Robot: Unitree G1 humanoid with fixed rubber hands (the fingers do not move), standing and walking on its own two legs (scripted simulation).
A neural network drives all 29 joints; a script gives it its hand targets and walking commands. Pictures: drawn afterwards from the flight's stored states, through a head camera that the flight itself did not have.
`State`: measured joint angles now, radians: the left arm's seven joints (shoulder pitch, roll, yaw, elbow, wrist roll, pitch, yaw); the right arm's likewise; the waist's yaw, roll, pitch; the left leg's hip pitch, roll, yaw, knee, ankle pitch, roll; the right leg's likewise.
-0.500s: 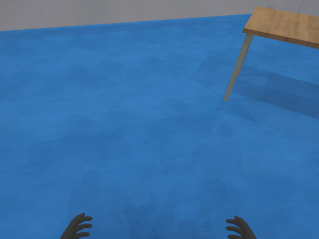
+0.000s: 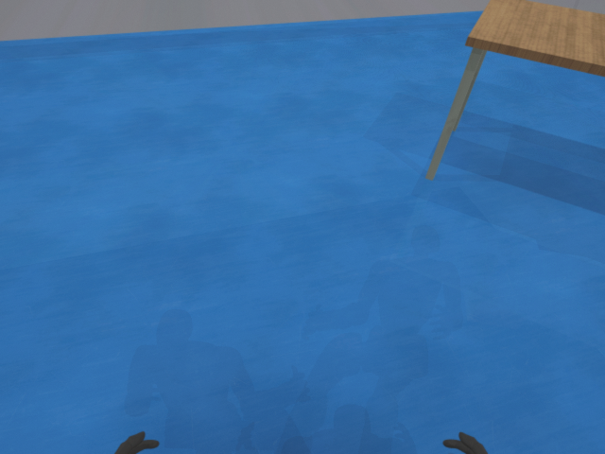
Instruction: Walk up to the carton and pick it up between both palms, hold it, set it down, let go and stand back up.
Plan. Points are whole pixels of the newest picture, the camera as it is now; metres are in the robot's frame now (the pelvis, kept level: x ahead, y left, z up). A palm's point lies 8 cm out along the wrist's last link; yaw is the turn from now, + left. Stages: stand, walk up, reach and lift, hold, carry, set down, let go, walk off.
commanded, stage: stand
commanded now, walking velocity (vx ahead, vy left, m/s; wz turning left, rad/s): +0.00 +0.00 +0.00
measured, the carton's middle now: out of the picture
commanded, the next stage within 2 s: none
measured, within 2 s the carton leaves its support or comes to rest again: neither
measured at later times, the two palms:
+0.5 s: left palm out of the picture +0.10 +0.24 -0.09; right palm out of the picture +0.11 -0.25 -0.09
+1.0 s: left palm out of the picture +0.09 +0.24 -0.10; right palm out of the picture +0.10 -0.25 -0.09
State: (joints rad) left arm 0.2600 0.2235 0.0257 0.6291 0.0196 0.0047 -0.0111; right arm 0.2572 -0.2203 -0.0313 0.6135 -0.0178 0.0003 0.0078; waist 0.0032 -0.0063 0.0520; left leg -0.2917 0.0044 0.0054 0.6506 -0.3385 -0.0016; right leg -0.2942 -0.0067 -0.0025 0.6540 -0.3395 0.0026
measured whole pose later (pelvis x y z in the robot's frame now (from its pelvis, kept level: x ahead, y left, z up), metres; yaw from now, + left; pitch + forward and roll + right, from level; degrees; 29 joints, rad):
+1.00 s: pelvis -0.01 +0.00 +0.01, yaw +1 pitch -2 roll +0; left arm 0.28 0.24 0.01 0.67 0.01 0.00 -0.01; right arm 0.29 -0.23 -0.02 0.65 -0.01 0.00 0.01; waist 0.00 -0.01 0.05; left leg -0.26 0.00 0.00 0.59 -0.30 -0.01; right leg -0.26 -0.01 -0.01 0.60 -0.30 0.00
